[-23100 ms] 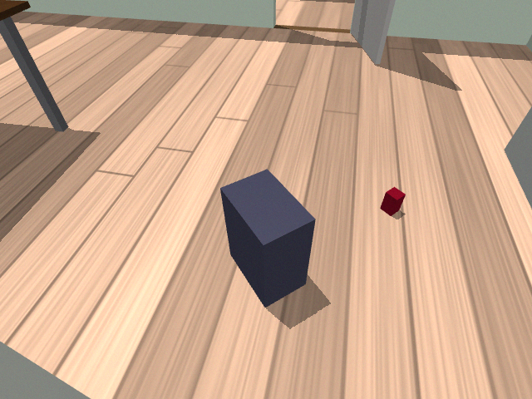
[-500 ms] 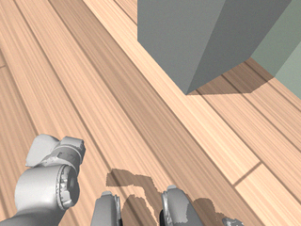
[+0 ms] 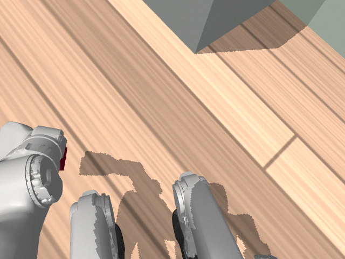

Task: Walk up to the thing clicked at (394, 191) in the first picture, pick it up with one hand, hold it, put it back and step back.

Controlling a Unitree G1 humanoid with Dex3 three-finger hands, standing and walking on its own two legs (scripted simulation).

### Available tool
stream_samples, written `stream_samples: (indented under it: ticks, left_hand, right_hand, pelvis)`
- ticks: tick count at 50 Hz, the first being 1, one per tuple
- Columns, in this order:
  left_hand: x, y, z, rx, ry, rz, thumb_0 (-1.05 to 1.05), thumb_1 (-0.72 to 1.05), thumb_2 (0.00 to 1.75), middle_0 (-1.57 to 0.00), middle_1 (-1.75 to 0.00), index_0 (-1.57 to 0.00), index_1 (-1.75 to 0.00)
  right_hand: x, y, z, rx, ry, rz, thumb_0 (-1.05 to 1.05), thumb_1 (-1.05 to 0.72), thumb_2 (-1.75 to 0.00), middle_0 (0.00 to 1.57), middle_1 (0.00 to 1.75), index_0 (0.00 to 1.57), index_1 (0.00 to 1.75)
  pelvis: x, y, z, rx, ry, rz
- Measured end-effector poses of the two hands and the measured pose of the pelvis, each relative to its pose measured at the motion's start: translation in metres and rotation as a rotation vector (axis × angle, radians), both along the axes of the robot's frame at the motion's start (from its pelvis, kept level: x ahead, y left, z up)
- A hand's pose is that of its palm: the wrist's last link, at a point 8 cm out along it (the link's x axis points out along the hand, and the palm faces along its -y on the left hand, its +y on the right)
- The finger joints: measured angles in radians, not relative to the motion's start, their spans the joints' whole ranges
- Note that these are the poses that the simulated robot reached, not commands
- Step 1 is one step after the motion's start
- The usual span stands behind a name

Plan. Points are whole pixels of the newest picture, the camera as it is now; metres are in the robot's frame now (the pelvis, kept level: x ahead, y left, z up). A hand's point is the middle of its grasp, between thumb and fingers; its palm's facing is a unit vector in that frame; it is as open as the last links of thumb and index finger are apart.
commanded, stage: crouch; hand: left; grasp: from above
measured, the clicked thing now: (44, 153) +0.44 +0.26 -0.18
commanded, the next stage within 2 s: lower in 0.72 s
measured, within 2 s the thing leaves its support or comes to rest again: neither
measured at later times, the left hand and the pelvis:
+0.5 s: hand (51, 148) +0.46 +0.25 -0.21, palm faces -0.04 -0.46 -0.89, open 10.1 cm; pelvis +0.00 +0.00 -0.07, yaw -2 degrees
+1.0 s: hand (52, 149) +0.47 +0.27 -0.25, palm faces -0.02 -0.44 -0.90, open 10.1 cm; pelvis -0.01 +0.00 -0.10, yaw -4 degrees
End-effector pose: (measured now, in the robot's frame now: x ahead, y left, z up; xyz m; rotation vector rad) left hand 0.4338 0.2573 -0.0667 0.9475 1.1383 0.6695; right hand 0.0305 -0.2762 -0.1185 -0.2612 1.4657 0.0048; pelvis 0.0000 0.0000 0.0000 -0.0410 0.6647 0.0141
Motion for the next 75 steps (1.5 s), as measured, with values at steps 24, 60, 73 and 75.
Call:
stream_samples:
  ticks: [24, 60, 73, 75]
  left_hand:
    - [0.021, 0.002, -0.086, 0.005, 0.027, 0.017, 0.01, -0.03, 0.57, -0.77, -0.49, -0.69, -0.57]
    - [0.031, 0.013, -0.149, 0.034, 0.051, 0.060, 0.01, -0.02, 0.56, -0.75, -0.51, -0.69, -0.57]
    - [0.033, 0.010, -0.173, 0.017, 0.051, 0.072, 0.01, -0.03, 0.57, -0.77, -0.49, -0.70, -0.56]
    - [0.035, 0.010, -0.175, 0.019, 0.049, 0.069, 0.01, -0.03, 0.57, -0.77, -0.49, -0.70, -0.56]
  right_hand:
    - [-0.015, 0.001, -0.068, 0.073, 0.059, 0.013, 0.00, -0.92, -0.91, 0.20, 0.30, 0.19, 0.30]
    - [-0.058, 0.001, -0.067, 0.097, 0.165, 0.035, 0.00, -0.92, -0.90, 0.20, 0.30, 0.19, 0.30]
    - [-0.069, 0.003, -0.058, 0.124, 0.221, 0.079, 0.00, -0.93, -0.90, 0.19, 0.30, 0.19, 0.30]
    - [-0.069, 0.004, -0.057, 0.129, 0.221, 0.083, 0.00, -0.93, -0.90, 0.19, 0.30, 0.19, 0.30]
  pelvis:
    - [0.000, -0.002, -0.071, -0.006, -0.023, -0.021]
    - [-0.007, 0.004, -0.100, -0.077, -0.122, -0.040]
    - [-0.009, 0.005, -0.103, -0.098, -0.140, -0.043]
    - [-0.009, 0.006, -0.104, -0.103, -0.143, -0.043]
